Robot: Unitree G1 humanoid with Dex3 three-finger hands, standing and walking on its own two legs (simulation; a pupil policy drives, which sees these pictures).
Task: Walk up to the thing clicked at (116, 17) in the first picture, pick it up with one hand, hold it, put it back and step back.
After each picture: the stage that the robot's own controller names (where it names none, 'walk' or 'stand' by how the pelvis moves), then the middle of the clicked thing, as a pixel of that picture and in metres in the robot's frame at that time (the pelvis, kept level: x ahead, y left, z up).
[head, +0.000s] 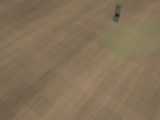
stand; (117, 13) +2.01 -0.45 -0.65
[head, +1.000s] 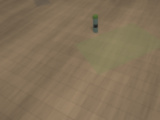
walk; (95, 24) +1.90 +0.03 -0.63
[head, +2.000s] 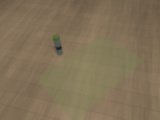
walk; (58, 45) +1.29 +0.36 -0.65
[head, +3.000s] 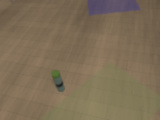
walk; (58, 81) +0.83 +0.32 -0.65
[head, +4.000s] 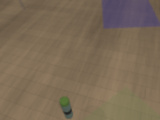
walk; (66, 108) +0.59 +0.24 -0.65
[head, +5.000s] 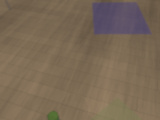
stand; out of the picture +0.48 +0.23 -0.64
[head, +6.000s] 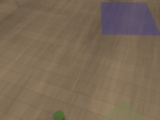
stand; out of the picture +0.48 +0.21 -0.66
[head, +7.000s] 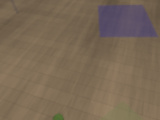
stand; out of the picture +0.48 +0.22 -0.66
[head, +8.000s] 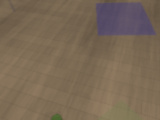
stand; out of the picture +0.46 +0.23 -0.66
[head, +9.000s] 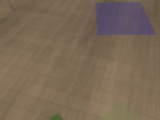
stand; out of the picture +0.45 +0.22 -0.66
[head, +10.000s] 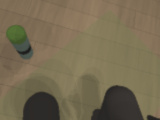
go down; (22, 44) +0.54 +0.24 -0.32
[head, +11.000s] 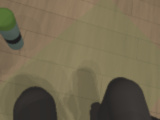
approach; (10, 32) +0.55 +0.25 -0.26
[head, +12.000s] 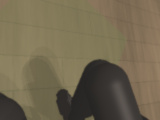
close in; out of the picture +0.53 +0.31 -0.17
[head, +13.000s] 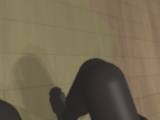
lift; out of the picture +0.51 +0.32 -0.17
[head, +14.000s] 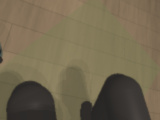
lift; out of the picture +0.41 +0.28 -0.10
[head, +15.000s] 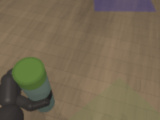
hold; (38, 90) +0.32 +0.16 +0.05
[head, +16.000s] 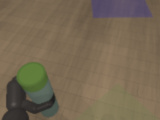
hold; (42, 94) +0.31 +0.16 +0.02
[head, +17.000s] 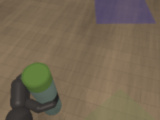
hold; (46, 93) +0.31 +0.15 +0.03
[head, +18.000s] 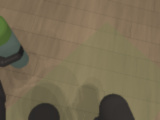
crouch; (8, 47) +0.46 +0.21 -0.05
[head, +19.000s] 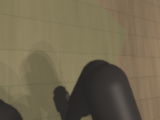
lower; out of the picture +0.49 +0.28 -0.18
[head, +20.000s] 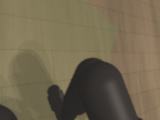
lower; out of the picture +0.50 +0.30 -0.18
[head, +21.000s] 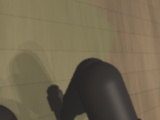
lower; out of the picture +0.50 +0.30 -0.18
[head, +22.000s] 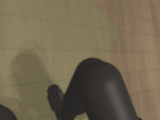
lower; out of the picture +0.50 +0.30 -0.18
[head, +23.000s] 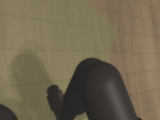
loosen; out of the picture +0.50 +0.29 -0.19
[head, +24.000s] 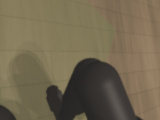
withdraw; out of the picture +0.50 +0.29 -0.19
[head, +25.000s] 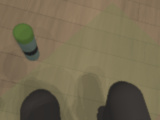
walk; (28, 45) +0.53 +0.22 -0.27
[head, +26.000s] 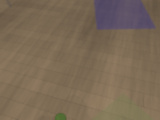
stand; out of the picture +0.45 +0.17 -0.59
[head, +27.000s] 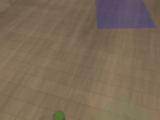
stand; out of the picture +0.46 +0.19 -0.60
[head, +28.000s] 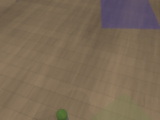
stand; out of the picture +0.46 +0.18 -0.62
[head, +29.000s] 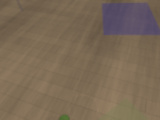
walk; out of the picture +0.46 +0.19 -0.66
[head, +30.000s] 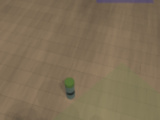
walk; (70, 89) +0.60 +0.11 -0.63
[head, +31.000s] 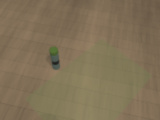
walk; (55, 59) +0.87 +0.23 -0.63
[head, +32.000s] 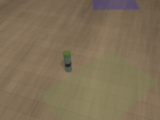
stand; (67, 61) +1.08 +0.21 -0.64
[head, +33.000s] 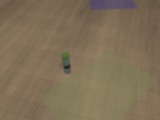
stand; (66, 63) +1.07 +0.21 -0.66
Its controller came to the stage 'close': yes
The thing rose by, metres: 0.68
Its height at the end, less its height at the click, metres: +0.00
